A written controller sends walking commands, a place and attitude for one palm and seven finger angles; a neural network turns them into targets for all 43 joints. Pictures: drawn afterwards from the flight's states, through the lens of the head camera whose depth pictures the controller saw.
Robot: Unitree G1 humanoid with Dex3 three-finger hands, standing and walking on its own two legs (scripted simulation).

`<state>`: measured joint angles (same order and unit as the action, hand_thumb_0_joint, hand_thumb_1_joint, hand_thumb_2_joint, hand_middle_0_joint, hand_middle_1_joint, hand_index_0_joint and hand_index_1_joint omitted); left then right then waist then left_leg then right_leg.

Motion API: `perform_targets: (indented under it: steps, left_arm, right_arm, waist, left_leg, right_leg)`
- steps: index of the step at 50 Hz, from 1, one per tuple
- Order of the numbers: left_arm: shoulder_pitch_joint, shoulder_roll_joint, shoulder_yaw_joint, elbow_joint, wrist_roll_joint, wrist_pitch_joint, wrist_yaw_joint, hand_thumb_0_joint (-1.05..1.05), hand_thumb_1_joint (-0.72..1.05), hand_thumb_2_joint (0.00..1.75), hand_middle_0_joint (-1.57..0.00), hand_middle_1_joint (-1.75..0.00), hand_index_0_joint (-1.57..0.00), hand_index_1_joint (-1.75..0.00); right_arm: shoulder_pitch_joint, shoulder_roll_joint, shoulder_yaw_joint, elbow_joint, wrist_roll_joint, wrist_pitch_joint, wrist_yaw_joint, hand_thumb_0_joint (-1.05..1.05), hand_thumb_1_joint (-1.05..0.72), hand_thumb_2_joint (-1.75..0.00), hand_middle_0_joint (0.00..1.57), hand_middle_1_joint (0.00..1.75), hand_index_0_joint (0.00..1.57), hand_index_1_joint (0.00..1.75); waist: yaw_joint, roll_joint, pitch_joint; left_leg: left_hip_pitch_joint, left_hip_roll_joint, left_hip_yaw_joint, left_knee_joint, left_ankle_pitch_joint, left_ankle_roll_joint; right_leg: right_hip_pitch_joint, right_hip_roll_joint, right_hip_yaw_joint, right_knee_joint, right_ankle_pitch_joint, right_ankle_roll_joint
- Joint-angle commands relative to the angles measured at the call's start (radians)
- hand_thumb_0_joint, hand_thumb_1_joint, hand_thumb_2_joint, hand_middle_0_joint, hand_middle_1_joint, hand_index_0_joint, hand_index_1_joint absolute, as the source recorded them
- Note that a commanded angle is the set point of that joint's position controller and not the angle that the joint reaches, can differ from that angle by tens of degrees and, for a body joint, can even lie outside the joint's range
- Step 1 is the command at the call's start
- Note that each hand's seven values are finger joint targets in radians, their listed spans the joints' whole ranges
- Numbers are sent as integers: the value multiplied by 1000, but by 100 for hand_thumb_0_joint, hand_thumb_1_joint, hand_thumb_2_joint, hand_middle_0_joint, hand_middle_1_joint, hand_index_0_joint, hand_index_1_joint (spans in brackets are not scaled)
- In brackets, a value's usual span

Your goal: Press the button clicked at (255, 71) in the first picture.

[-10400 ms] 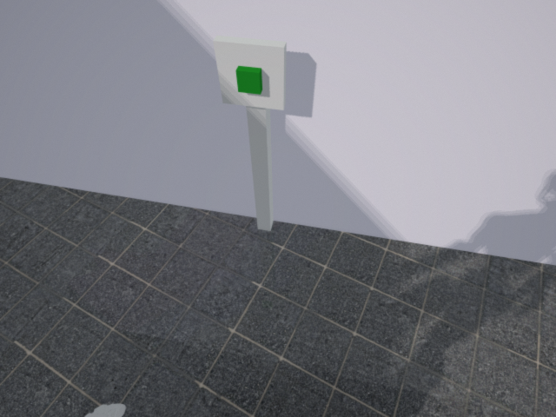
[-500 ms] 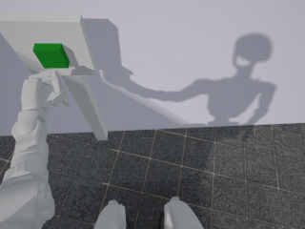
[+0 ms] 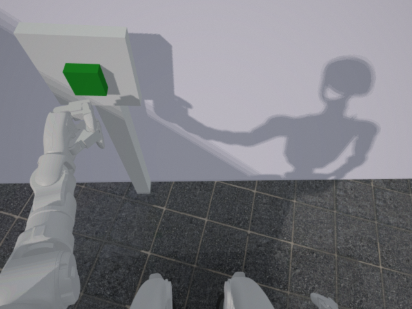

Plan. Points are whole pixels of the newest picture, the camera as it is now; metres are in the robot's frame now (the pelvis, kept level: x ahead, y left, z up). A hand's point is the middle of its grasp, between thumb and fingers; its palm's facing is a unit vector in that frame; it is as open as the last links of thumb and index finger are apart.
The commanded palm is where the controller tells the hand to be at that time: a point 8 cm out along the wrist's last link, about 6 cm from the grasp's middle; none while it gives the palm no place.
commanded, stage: press the button with the knuckle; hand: left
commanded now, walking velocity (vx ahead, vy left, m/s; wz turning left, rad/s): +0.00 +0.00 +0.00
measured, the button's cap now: (87, 79) +0.54 +0.23 +0.07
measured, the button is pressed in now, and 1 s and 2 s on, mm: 0 9 0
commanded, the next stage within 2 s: hold the button down briefly in 1.10 s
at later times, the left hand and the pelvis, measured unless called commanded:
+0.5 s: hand (102, 113) +0.48 +0.20 +0.04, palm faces +0.03 -1.00 -0.02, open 3.1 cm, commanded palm +0.45 +0.25 +0.05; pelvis +0.00 -0.01 -0.01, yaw +0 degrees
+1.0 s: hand (98, 107) +0.49 +0.21 +0.04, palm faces +0.03 -1.00 -0.03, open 3.0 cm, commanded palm +0.49 +0.25 +0.05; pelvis -0.02 +0.00 -0.02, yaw +0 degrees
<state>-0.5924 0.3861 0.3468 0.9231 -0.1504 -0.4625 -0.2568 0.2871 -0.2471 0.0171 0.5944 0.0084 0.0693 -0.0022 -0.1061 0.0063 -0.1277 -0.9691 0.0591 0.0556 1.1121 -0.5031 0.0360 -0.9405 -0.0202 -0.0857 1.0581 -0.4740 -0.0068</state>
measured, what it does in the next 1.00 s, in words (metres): stands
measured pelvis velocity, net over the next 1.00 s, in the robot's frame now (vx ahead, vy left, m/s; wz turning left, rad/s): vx -0.02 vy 0.00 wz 0.00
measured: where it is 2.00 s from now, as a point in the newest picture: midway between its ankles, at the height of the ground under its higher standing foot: outside the picture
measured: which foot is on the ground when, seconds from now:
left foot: down 0.00-1.00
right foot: down 0.00-1.00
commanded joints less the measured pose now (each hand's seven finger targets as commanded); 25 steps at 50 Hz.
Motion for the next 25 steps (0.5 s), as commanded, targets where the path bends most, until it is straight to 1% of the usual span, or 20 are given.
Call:
perform_targets:
  steps: [1, 2, 3, 4, 5, 7, 9, 11, 12, 13, 14, 15, 16, 17, 18, 19, 20, 21, 23, 25]
  left_arm:
    - [-407, 224, 28, -216, -16, -77, 5, 0, 90, 90, -130, -150, -130, -150]
    - [-411, 233, 35, -208, -15, -78, 4, 0, 90, 90, -130, -150, -130, -150]
    - [-435, 231, 27, -207, -18, -81, 2, 0, 90, 90, -130, -150, -130, -150]
    - [-444, 237, 30, -189, -15, -80, -2, 0, 90, 90, -130, -150, -130, -150]
    - [-472, 242, 32, -177, -17, -81, -4, 0, 90, 90, -130, -150, -130, -150]
    - [-477, 284, 60, -142, -14, -78, -12, 0, 90, 90, -130, -150, -130, -150]
    - [-485, 252, 34, -131, -14, -73, -22, 0, 90, 90, -130, -150, -130, -150]
    - [-484, 257, 37, -106, -12, -69, -25, 0, 90, 90, -130, -150, -130, -150]
    - [-507, 256, 29, -90, -9, -65, -24, 0, 90, 90, -130, -150, -130, -150]
    - [-520, 252, 30, -83, -11, -60, -22, 0, 90, 90, -130, -150, -130, -150]
    - [-505, 277, 50, -69, -7, -57, -20, 0, 90, 90, -130, -150, -130, -150]
    - [-508, 283, 57, -58, -7, -55, -18, 0, 90, 90, -130, -150, -130, -150]
    - [-521, 306, 74, -64, -3, -55, -13, 0, 90, 90, -130, -150, -130, -150]
    - [-531, 311, 73, -65, 0, -56, -11, 0, 90, 90, -130, -150, -130, -150]
    - [-526, 303, 70, -67, 3, -57, -9, 0, 90, 90, -130, -150, -130, -150]
    - [-545, 302, 64, -68, 5, -57, -7, 0, 90, 90, -130, -150, -130, -150]
    - [-545, 333, 94, -56, 7, -60, -2, 0, 90, 90, -130, -150, -130, -150]
    - [-548, 333, 87, -39, 11, -55, -2, 0, 90, 90, -130, -150, -130, -150]
    - [-557, 386, 122, -33, 16, -52, -1, 0, 90, 90, -130, -150, -130, -150]
    - [-573, 398, 129, -63, 17, -60, -5, 0, 90, 90, -130, -150, -130, -150]
  right_arm:
    - [105, -175, -63, -60, 2, -29, -15, 0, -90, -90, 20, 30, 20, 30]
    - [108, -176, -62, -56, 1, -30, -16, 0, -90, -90, 20, 30, 20, 30]
    - [107, -176, -63, -48, 2, -32, -19, 0, -90, -90, 20, 30, 20, 30]
    - [111, -177, -61, -43, 1, -34, -20, 0, -90, -90, 20, 30, 20, 30]
    - [114, -179, -61, -36, -1, -36, -23, 0, -90, -90, 20, 30, 20, 30]
    - [120, -184, -58, -29, -1, -37, -27, 0, -90, -90, 20, 30, 20, 30]
    - [124, -180, -58, -28, -1, -37, -25, 0, -90, -90, 20, 30, 20, 30]
    - [129, -184, -58, -26, -3, -35, -22, 0, -90, -90, 20, 30, 20, 30]
    - [135, -185, -58, -22, -2, -33, -22, 0, -90, -90, 20, 30, 20, 30]
    - [137, -185, -58, -23, -3, -33, -21, 0, -90, -90, 20, 30, 20, 30]
    - [142, -189, -60, -23, -3, -31, -21, 0, -90, -90, 20, 30, 20, 30]
    - [146, -190, -57, -27, -5, -30, -21, 0, -90, -90, 20, 30, 20, 30]
    - [151, -192, -57, -28, -6, -28, -21, 0, -90, -90, 20, 30, 20, 30]
    - [153, -190, -57, -27, -7, -26, -20, 0, -90, -90, 20, 30, 20, 30]
    - [157, -189, -58, -30, -7, -24, -18, 0, -90, -90, 20, 30, 20, 30]
    - [157, -188, -56, -30, -9, -24, -18, 0, -90, -90, 20, 30, 20, 30]
    - [166, -192, -58, -29, -11, -22, -18, 0, -90, -90, 20, 30, 20, 30]
    - [166, -192, -55, -30, -9, -20, -18, 0, -90, -90, 20, 30, 20, 30]
    - [175, -196, -53, -31, -10, -17, -20, 0, -90, -90, 20, 30, 20, 30]
    - [178, -195, -52, -38, -13, -17, -20, 0, -90, -90, 20, 30, 20, 30]
  waist:
    - [-15, 100, -420]
    - [-11, 112, -429]
    - [-23, 105, -424]
    - [-22, 105, -430]
    - [-33, 107, -424]
    - [-25, 106, -432]
    - [-31, 120, -445]
    - [-27, 134, -449]
    - [-40, 113, -430]
    - [-42, 109, -426]
    - [-35, 104, -430]
    - [-33, 112, -436]
    - [-34, 102, -449]
    - [-35, 114, -452]
    - [-36, 102, -460]
    - [-42, 108, -460]
    - [-42, 86, -461]
    - [-47, 85, -453]
    - [-42, 92, -457]
    - [-37, 127, -497]
  left_leg:
    - [338, -29, -97, -128, 377, -20]
    - [348, -29, -100, -127, 380, -21]
    - [351, -27, -101, -123, 376, -19]
    - [339, -28, -102, -121, 362, -20]
    - [338, -28, -104, -116, 362, -17]
    - [322, -29, -106, -113, 364, -17]
    - [340, -29, -106, -111, 379, -17]
    - [349, -26, -111, -110, 384, -20]
    - [343, -23, -118, -111, 377, -19]
    - [323, -26, -114, -108, 364, -16]
    - [313, -27, -110, -107, 357, -15]
    - [307, -29, -112, -106, 365, -14]
    - [301, -28, -109, -100, 375, -12]
    - [300, -28, -107, -100, 383, -13]
    - [300, -28, -105, -99, 380, -12]
    - [293, -28, -104, -96, 377, -10]
    - [282, -27, -106, -92, 380, -9]
    - [260, -29, -100, -92, 365, -7]
    - [236, -30, -94, -89, 354, -5]
    - [260, -29, -95, -87, 381, -6]
  right_leg:
    - [150, 42, 46, -111, 291, -14]
    - [146, 43, 46, -110, 288, -15]
    - [139, 44, 48, -114, 288, -14]
    - [140, 43, 49, -111, 278, -14]
    - [128, 43, 49, -111, 277, -14]
    - [138, 42, 52, -106, 280, -14]
    - [126, 42, 48, -106, 287, -14]
    - [106, 43, 44, -101, 275, -16]
    - [91, 45, 40, -102, 265, -16]
    - [98, 45, 44, -104, 263, -13]
    - [107, 45, 46, -105, 261, -14]
    - [107, 45, 46, -100, 267, -17]
    - [117, 44, 49, -96, 281, -13]
    - [125, 44, 52, -96, 292, -13]
    - [127, 45, 51, -97, 290, -12]
    - [126, 45, 54, -97, 291, -10]
    - [134, 47, 55, -94, 297, -11]
    - [139, 47, 59, -96, 296, -7]
    - [165, 47, 67, -98, 303, -6]
    - [169, 47, 66, -88, 321, -9]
